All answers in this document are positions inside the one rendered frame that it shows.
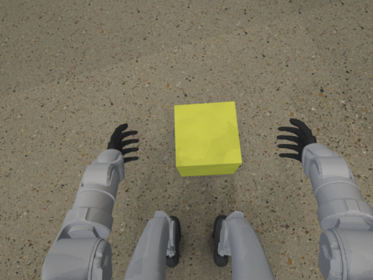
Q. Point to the left robot upper arm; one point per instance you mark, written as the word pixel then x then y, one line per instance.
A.
pixel 79 259

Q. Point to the robot right hand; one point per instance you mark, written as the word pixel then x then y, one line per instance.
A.
pixel 304 137

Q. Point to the carton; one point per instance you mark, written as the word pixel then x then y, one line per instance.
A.
pixel 206 139

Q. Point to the right robot foot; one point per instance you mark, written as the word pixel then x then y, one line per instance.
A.
pixel 220 260

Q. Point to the left robot forearm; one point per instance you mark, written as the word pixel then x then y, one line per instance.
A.
pixel 91 214

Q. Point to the right robot upper arm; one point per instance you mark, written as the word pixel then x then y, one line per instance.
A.
pixel 346 254

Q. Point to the right robot forearm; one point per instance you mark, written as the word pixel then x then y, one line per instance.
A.
pixel 340 203

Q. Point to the robot left hand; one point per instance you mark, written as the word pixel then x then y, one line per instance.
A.
pixel 117 143

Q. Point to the robot left shin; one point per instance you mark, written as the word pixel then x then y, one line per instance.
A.
pixel 170 252

